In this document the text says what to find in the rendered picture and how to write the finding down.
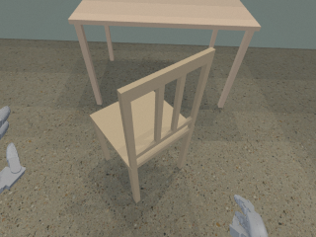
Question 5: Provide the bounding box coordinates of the table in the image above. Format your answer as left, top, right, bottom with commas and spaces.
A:
68, 0, 261, 108

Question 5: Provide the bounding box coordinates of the chair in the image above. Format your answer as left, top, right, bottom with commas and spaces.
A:
90, 47, 216, 203

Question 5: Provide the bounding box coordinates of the robot left hand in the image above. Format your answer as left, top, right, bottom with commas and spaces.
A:
0, 106, 26, 194

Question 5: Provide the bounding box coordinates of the robot right hand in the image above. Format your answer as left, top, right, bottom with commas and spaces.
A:
229, 195, 269, 237

